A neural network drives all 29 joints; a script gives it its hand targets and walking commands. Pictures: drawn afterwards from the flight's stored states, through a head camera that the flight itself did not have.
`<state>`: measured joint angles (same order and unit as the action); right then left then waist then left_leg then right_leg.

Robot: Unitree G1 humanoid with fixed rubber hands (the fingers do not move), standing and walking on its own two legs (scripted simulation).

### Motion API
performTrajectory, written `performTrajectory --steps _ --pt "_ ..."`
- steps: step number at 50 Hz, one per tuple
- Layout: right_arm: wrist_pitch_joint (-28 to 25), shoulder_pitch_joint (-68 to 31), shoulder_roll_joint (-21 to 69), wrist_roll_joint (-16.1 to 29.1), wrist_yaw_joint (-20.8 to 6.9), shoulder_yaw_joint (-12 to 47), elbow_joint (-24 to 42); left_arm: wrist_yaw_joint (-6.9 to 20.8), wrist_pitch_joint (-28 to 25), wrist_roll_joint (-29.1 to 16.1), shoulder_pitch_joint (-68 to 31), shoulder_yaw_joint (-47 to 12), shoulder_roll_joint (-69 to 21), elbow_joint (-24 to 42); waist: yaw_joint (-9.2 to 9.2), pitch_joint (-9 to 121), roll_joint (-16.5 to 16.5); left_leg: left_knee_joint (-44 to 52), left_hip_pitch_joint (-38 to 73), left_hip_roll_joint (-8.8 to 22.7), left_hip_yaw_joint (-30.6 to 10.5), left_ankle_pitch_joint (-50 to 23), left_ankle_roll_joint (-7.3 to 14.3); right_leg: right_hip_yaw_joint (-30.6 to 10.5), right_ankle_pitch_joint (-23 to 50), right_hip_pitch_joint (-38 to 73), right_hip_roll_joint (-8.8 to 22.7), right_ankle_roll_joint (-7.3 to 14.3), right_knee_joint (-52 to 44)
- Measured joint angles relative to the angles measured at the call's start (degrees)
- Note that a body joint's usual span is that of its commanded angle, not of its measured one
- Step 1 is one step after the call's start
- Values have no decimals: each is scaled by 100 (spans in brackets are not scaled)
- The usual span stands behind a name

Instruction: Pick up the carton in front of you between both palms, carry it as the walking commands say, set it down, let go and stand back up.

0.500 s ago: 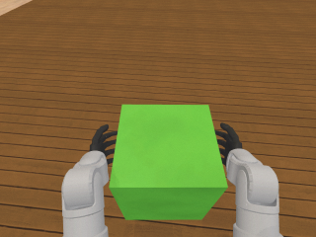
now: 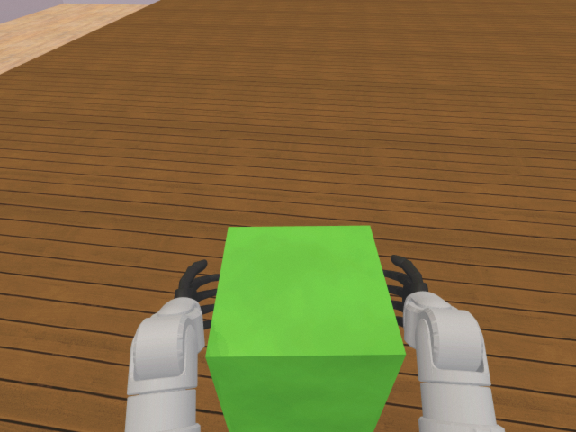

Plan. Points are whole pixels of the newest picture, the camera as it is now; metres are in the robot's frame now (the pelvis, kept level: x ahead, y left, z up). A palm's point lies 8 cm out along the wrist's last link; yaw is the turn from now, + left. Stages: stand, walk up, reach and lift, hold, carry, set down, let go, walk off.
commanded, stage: carry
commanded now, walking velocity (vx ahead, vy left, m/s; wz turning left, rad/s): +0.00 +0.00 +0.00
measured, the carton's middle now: (300, 333) +0.27 +0.00 +0.00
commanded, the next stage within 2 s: hold in 1.10 s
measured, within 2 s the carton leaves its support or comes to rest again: neither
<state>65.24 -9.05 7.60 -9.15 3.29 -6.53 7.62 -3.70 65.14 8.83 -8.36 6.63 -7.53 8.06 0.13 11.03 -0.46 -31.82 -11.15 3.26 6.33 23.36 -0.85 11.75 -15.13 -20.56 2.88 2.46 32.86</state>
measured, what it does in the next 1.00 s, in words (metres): stands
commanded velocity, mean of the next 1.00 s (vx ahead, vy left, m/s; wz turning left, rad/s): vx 0.00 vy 0.00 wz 0.00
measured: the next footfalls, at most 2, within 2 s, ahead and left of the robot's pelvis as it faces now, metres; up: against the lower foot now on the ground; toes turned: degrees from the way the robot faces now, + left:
none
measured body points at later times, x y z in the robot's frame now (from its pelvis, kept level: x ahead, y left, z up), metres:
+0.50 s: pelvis -0.03 +0.01 +0.00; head -0.07 +0.01 +0.45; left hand +0.27 +0.16 +0.03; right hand +0.27 -0.14 +0.03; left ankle -0.08 +0.11 -0.73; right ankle +0.02 -0.09 -0.73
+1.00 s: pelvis -0.04 +0.01 +0.00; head -0.07 +0.01 +0.45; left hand +0.26 +0.16 +0.04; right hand +0.26 -0.14 +0.04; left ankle -0.08 +0.11 -0.73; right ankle +0.02 -0.09 -0.73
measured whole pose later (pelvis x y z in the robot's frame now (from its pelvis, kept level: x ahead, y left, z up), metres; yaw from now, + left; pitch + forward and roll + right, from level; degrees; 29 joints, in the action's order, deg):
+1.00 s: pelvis -0.04 +0.01 +0.00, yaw +0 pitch +2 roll +0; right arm 42.4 -12.3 8.1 -14.2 0.8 -10.2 -10.8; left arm -0.9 42.3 13.9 -12.3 10.1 -8.1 -11.1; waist 0.1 7.0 -0.3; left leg -31.2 -13.1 1.6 7.0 19.8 1.0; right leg 11.1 -9.9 -21.4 4.2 1.8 29.8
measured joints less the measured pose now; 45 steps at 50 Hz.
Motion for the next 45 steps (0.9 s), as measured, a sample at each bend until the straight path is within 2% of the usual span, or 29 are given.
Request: performTrajectory --steps 11,23,27,30,35,45 --pt "-872 159 -15 -138 -105 46 -449 126 -853 158 101 -40 8 -487 -24 -202 -9 -109 -25 -63 13 36 73 -27 -15 -25 76 -52 108" --pt "-2211 -392 65 -631 -308 -441 -2150 305 -2194 626 -450 412 -71 -2202 19 -260 19 41 -31 -115 45 -191 131 -49 287 22 93 -55 -165" --pt "-2554 -559 102 -698 -325 -618 -2398 317 -2531 694 -632 574 -111 -2462 21 -344 27 70 -79 -132 55 -267 149 -56 390 -6 102 -51 -241" --pt "-2630 -566 103 -672 -316 -618 -2315 313 -2607 674 -648 570 -115 -2388 14 -390 27 79 -115 -143 58 -304 159 -58 440 -31 110 -52 -273" --pt "-2458 -423 72 -531 -263 -456 -1966 286 -2448 551 -507 435 -84 -2047 -7 -392 21 75 -153 -155 58 -325 169 -59 470 -60 121 -57 -285" --pt "-2288 -322 52 -512 -254 -366 -1884 277 -2287 520 -387 354 -60 -1956 -7 -386 13 58 -174 -163 62 -337 181 -64 500 -69 129 -63 -295"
